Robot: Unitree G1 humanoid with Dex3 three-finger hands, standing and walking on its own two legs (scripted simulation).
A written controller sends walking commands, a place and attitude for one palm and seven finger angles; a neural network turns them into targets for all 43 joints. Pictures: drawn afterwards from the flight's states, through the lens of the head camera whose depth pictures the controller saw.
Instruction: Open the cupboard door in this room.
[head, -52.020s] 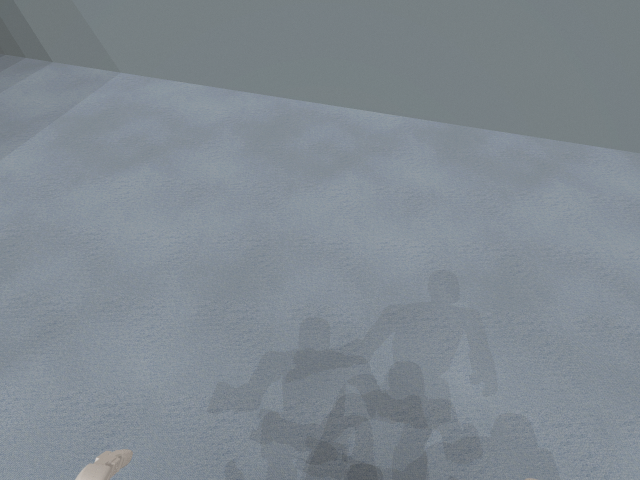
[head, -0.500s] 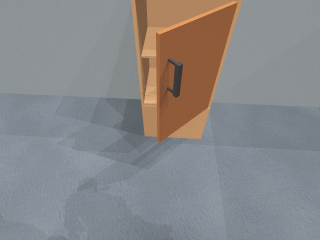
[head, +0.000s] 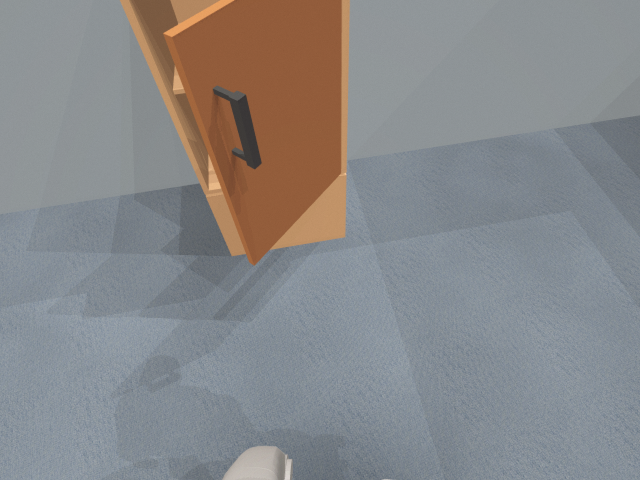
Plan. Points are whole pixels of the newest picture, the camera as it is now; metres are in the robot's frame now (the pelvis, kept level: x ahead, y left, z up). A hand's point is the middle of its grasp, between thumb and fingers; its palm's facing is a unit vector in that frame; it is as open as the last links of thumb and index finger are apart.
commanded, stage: walk to a spot facing it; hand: left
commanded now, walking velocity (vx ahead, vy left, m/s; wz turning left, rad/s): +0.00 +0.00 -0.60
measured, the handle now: (238, 128) +0.62 +0.19 +0.04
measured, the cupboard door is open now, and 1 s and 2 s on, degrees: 44 44 44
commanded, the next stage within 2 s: none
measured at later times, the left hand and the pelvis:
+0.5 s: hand (167, 447) +0.16 +0.25 -0.17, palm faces -0.21 -0.95 -0.22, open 7.4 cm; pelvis +0.03 +0.06 +0.01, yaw -17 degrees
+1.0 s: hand (263, 398) +0.24 +0.12 -0.15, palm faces -0.58 -0.78 -0.24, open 7.4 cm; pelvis +0.04 +0.02 +0.00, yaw -36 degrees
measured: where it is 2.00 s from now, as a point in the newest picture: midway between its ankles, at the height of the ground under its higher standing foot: (434, 445)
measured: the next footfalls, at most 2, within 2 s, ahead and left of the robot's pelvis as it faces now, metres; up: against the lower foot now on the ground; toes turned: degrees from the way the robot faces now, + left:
left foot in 0.34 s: +0.07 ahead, +0.16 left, +0.00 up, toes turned -12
right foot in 0.74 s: +0.02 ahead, -0.09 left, +0.00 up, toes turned -31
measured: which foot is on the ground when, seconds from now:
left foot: up 0.00-0.32, down 0.34-0.74, up 0.76-1.00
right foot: down 0.00-0.32, up 0.34-0.72, down 0.74-1.00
